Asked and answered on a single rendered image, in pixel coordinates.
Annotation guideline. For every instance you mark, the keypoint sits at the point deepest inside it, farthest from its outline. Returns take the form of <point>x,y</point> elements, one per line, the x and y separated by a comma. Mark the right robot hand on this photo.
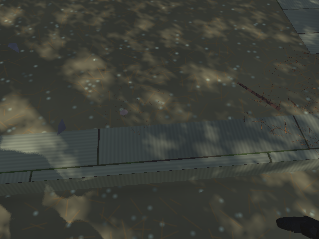
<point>305,225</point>

